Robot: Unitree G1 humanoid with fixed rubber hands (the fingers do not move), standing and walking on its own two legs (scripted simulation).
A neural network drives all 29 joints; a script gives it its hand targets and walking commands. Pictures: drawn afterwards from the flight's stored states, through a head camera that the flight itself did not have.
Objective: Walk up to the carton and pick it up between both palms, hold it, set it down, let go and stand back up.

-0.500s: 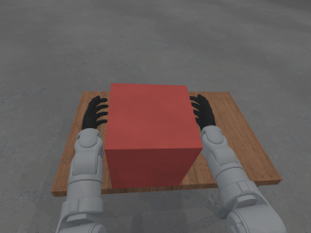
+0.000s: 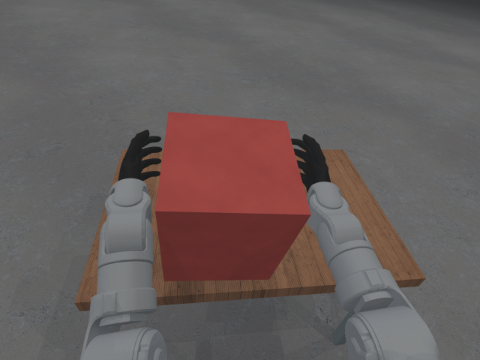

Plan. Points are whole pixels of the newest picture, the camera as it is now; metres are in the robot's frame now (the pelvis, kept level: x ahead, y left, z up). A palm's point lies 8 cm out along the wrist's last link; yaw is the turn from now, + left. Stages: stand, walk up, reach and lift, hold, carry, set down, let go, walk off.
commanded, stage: reach and lift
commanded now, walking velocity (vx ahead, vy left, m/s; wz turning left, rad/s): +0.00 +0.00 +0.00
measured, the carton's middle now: (223, 203) +0.39 +0.01 +0.08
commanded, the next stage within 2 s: hold in 0.78 s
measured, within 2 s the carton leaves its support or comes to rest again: neither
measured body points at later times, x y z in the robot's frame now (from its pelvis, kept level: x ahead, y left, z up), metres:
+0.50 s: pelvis +0.00 -0.01 +0.00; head -0.04 +0.02 +0.45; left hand +0.38 +0.15 +0.18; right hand +0.38 -0.15 +0.17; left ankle +0.05 +0.13 -0.75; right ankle -0.02 -0.13 -0.75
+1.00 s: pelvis +0.00 -0.01 +0.00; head -0.04 +0.02 +0.45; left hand +0.37 +0.15 +0.19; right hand +0.38 -0.15 +0.19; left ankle +0.05 +0.13 -0.75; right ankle -0.02 -0.13 -0.75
